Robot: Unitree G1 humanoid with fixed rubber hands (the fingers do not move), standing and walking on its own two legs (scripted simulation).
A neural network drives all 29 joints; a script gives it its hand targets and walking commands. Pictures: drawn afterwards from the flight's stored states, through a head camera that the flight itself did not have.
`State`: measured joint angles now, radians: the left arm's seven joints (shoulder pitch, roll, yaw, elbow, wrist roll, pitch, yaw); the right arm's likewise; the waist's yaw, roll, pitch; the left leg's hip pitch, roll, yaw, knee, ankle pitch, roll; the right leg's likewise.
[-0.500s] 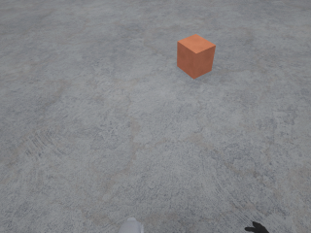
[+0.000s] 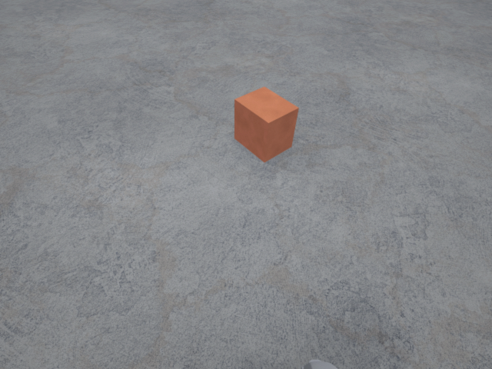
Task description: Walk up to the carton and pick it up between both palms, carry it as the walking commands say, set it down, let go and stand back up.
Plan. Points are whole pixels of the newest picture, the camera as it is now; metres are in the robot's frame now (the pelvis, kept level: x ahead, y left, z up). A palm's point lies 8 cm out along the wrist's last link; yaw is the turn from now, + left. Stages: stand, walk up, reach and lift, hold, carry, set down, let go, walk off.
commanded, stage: walk up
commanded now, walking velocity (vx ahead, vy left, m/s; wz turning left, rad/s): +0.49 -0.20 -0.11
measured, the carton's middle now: (264, 124) +1.56 -0.14 -0.64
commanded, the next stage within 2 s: none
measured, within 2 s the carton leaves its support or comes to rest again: neither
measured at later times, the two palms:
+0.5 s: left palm (171, 347) +0.21 +0.15 -0.12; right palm (414, 281) +0.33 -0.35 -0.14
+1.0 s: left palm (180, 197) +0.57 +0.18 -0.14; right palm (389, 238) +0.43 -0.31 -0.11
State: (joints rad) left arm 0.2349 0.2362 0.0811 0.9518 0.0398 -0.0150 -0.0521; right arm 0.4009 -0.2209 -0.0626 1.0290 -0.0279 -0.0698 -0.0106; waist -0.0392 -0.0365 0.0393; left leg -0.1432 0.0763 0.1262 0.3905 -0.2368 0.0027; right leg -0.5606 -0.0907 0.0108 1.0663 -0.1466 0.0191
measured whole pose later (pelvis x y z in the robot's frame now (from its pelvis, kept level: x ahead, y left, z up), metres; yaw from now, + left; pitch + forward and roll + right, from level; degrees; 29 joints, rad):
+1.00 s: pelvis +0.49 -0.06 +0.00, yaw -1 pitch +0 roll -2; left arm 0.20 0.24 0.07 0.97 0.03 -0.01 -0.05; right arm 0.41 -0.20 -0.05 1.06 -0.03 -0.08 0.00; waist -0.05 -0.04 0.03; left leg -0.15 0.10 0.13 0.36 -0.21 -0.01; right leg -0.56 -0.11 -0.04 0.97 -0.14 0.03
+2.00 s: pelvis +0.92 -0.09 +0.00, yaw -1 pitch +0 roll -3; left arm 0.19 0.24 0.08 0.99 0.04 0.02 -0.03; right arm 0.38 -0.20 -0.06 1.04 -0.02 -0.07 -0.02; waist -0.05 -0.03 0.06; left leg -0.19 0.11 0.12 0.38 -0.18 0.00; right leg -0.53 -0.09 -0.06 0.96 -0.23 0.04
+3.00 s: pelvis +1.06 -0.12 -0.01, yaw +1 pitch +0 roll +0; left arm 0.24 0.20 0.05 1.11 0.01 0.01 0.06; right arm 0.25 -0.16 -0.07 1.06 -0.01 0.01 -0.02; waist -0.03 -0.02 0.05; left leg -0.25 -0.02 0.05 0.42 -0.17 0.04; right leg -0.18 -0.11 -0.11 0.51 -0.33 0.07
